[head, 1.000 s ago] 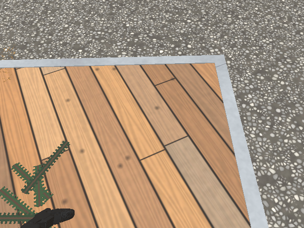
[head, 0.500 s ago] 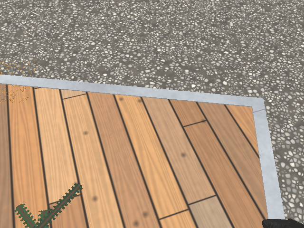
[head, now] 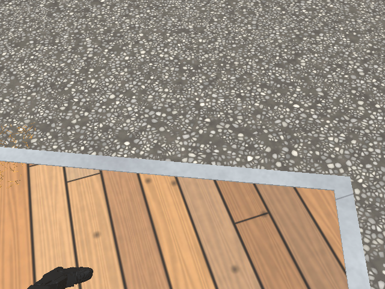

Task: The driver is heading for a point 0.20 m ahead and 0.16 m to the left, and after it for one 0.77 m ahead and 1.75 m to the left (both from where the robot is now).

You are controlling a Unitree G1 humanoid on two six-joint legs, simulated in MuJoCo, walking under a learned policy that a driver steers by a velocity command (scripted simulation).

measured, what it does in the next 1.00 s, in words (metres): walks ahead, turning left: left foot, then right foot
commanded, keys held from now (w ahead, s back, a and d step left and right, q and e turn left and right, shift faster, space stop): w+q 0.06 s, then q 0.94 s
